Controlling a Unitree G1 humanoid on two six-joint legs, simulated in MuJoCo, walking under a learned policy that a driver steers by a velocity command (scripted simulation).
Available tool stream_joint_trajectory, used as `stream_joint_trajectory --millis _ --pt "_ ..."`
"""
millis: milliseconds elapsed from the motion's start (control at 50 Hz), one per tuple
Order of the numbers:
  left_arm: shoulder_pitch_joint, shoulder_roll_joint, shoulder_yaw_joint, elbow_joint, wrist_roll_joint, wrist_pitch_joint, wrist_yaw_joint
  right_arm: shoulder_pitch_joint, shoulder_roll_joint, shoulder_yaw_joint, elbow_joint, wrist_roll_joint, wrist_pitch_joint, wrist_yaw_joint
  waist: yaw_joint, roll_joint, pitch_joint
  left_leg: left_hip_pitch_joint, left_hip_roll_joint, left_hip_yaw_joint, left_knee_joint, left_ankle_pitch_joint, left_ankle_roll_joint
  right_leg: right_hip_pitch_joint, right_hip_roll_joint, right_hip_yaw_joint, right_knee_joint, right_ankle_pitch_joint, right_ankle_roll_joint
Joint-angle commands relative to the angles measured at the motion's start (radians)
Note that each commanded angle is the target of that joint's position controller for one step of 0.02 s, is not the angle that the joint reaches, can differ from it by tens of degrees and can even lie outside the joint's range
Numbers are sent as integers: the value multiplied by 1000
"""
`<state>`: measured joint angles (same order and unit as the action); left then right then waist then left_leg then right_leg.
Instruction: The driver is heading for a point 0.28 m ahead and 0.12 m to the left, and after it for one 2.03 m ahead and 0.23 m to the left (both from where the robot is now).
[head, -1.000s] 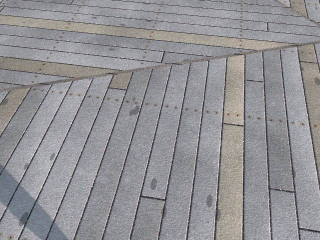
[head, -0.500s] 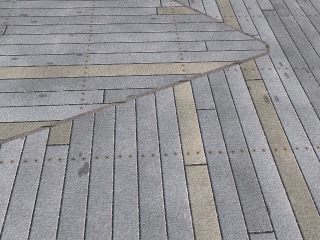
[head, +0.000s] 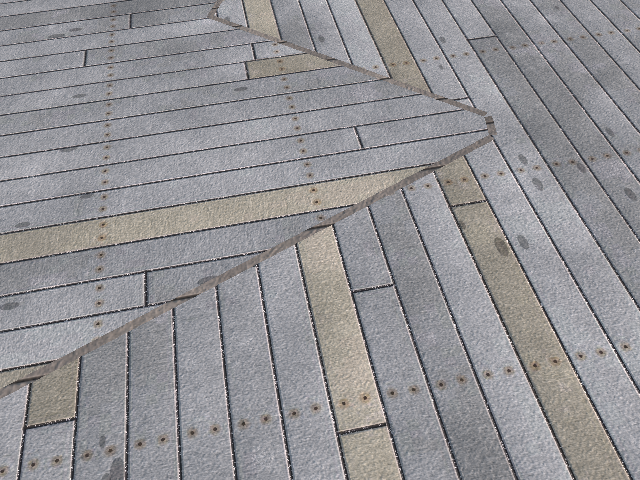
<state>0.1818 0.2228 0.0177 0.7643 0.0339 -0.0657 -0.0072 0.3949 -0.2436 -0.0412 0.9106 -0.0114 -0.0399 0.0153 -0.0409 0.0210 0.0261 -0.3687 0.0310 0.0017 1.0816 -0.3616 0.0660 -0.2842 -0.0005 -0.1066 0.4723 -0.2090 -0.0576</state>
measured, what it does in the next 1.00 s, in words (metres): walks ahead: left foot, then right foot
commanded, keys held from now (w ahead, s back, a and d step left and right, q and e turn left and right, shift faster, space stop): w+q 0.14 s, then q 0.42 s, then no key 0.02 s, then e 0.42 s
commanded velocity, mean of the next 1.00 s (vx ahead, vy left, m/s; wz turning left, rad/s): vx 0.19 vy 0.00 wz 0.25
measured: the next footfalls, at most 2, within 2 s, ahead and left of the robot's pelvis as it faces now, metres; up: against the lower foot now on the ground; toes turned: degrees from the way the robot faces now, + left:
left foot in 0.36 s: +0.32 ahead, +0.12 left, +0.00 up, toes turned +15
right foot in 0.90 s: +0.30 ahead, -0.06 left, +0.00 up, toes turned +18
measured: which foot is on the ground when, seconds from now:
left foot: up 0.00-0.34, down 0.36-0.90, up 0.92-1.00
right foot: down 0.00-0.34, up 0.36-0.88, down 0.90-1.00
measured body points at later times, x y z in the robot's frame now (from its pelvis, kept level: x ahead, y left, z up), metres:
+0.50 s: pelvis +0.20 +0.05 -0.01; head +0.24 +0.07 +0.43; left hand +0.21 +0.32 -0.15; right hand +0.39 -0.18 -0.13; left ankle +0.28 +0.11 -0.74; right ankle +0.16 -0.10 -0.64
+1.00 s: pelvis +0.25 +0.02 +0.00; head +0.27 +0.01 +0.45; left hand +0.23 +0.29 -0.13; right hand +0.43 -0.20 -0.13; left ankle +0.25 +0.11 -0.71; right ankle +0.26 -0.08 -0.74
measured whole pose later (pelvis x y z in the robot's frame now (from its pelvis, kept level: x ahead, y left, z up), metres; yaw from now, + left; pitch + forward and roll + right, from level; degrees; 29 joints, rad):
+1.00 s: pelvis +0.25 +0.02 +0.00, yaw +14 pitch +0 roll +1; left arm 0.31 0.22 0.04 0.87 0.02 0.01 0.02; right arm 0.17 -0.24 -0.05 0.84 -0.01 0.03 -0.04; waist 0.02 0.02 0.01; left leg -0.38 -0.09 -0.01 0.72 -0.38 0.04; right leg -0.20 0.05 0.07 0.47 -0.27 -0.04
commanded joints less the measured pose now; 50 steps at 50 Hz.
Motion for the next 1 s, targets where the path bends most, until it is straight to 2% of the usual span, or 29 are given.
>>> stream_joint_trajectory --millis 20,80,140,200,240,300,320,340,360,380,400,420,440,460,480,520,580,640,720,760,820,860,880,900,920,940,960,980,1000 --pt "97 92 29 -3 -11 -28 10 23 -64 -25 -44 -15 16 13 33 -123 -12 -194 51 -37 49 81 -8 167 -265 220 -298 179 -84" --pt "135 107 39 29 -20 -46 14 -62 -41 -27 -74 -18 29 28 23 -102 12 -282 63 -30 31 174 -20 188 -262 122 -326 276 -91" --pt "174 94 38 60 -16 -45 18 -168 -30 -23 -112 -20 31 39 35 -98 44 -350 69 -16 -68 272 -30 209 -251 38 -335 309 -95" --pt "160 106 39 75 -20 -41 25 -266 0 -4 -148 -22 23 49 39 -98 77 -239 39 60 -307 371 -26 164 -220 -82 -281 537 -77" --pt "187 132 45 93 -23 -36 31 -300 -5 -1 -164 -26 21 54 54 -105 61 -171 8 110 -397 375 -8 201 -229 -111 -229 652 -64" --pt "179 170 58 103 -27 -19 45 -226 -43 -14 -156 -37 19 47 23 -128 3 -69 -56 140 -451 270 40 281 -243 -129 -46 876 -41" --pt "171 182 63 102 -27 -8 49 -158 -61 -23 -141 -40 13 41 -3 -125 -38 0 -84 138 -481 240 61 289 -241 -129 77 901 -35" --pt "156 188 66 95 -32 2 49 -54 -83 -35 -110 -47 1 31 -49 -90 -101 125 -109 124 -570 300 85 261 -222 -133 265 797 -15" --pt "176 181 65 83 -34 4 44 27 -156 -58 -91 -54 -13 13 -85 7 -170 304 -20 8 -623 591 123 122 -168 -141 539 473 28" --pt "293 59 41 42 -34 11 34 -8 -284 -89 -109 -39 -7 0 24 215 -276 608 298 -368 -477 1292 282 -235 5 -102 904 -473 82" --pt "260 124 48 33 -20 26 33 59 -299 -100 -127 20 9 -1 -49 99 -442 633 351 -543 -577 1235 380 -280 32 104 996 -443 89" --pt "198 118 47 22 -23 31 34 -31 -256 -92 -143 23 24 -13 -21 45 -322 516 321 -469 -642 987 361 -325 -19 142 986 -352 85" --pt "138 118 44 15 -18 31 34 -112 -184 -72 -156 23 36 -19 0 -2 -180 364 267 -403 -698 826 315 -336 -51 137 905 -274 85" --pt "110 121 47 11 -6 38 37 -154 -139 -58 -159 22 42 -23 30 -14 -102 264 208 -358 -732 755 263 -317 -70 142 828 -239 88" --pt "129 123 48 11 5 55 37 -177 -115 -51 -163 22 45 -26 55 0 -85 183 167 -318 -756 712 236 -262 -75 144 772 -218 94" --pt "151 106 46 15 6 85 37 -180 -131 -54 -166 5 39 -18 71 2 -111 116 127 -287 -768 683 205 -191 -55 134 715 -190 97" --pt "127 97 45 5 0 100 37 -173 -165 -66 -171 -2 37 -13 65 18 -128 99 105 -294 -790 526 180 -201 -46 141 637 -148 101" --pt "95 103 48 10 -4 108 39 -160 -130 -53 -164 -8 41 -17 40 56 -120 113 107 -295 -836 330 158 -212 -55 140 560 -110 99" --pt "70 82 38 32 -13 112 33 -150 -86 -26 -133 -19 41 -24 19 73 -92 108 114 -279 -890 120 130 -120 -54 140 386 -112 82" --pt "72 81 35 47 -21 111 30 -157 -94 -21 -119 -27 42 -29 14 82 -67 88 119 -265 -892 71 131 -49 -29 126 303 -152 69" --pt "73 101 38 48 -28 104 32 -166 -134 -28 -110 -19 50 -42 13 72 -36 126 156 -285 -847 85 149 -29 7 108 201 -208 40" --pt "124 80 33 65 -29 93 35 -178 -145 -31 -105 -3 57 -54 41 50 -28 132 159 -269 -789 166 132 38 24 91 34 -140 17" --pt "132 84 32 66 -27 85 36 -162 -146 -33 -96 1 58 -60 46 27 -16 121 149 -253 -753 210 102 72 16 127 -73 -74 1" --pt "137 117 38 60 -15 76 38 -161 -132 -31 -104 3 55 -63 36 -28 -21 97 114 -214 -674 228 61 95 -52 244 -138 -34 -24" --pt "126 210 58 43 -11 68 37 -157 -90 -24 -133 11 50 -61 2 -173 -38 27 -17 -82 -531 149 10 109 -228 480 -170 166 -93" --pt "108 211 65 48 -18 66 25 -229 -82 -21 -139 1 51 -64 32 -218 34 -37 -105 4 -463 11 -25 50 -308 570 -181 359 -171" --pt "142 203 68 48 -14 61 24 -246 -97 -28 -143 -4 56 -62 62 -203 18 -76 -113 -16 -303 -106 -35 81 -328 590 -194 447 -219" --pt "145 200 73 55 -16 63 27 -247 -96 -32 -140 0 60 -57 57 -155 8 -109 -112 -34 -195 -125 -45 107 -296 550 -189 461 -228" --pt "126 199 76 53 -19 70 33 -239 -94 -34 -136 2 64 -54 39 -126 10 -132 -99 -45 -142 -105 -57 119 -249 501 -173 468 -208"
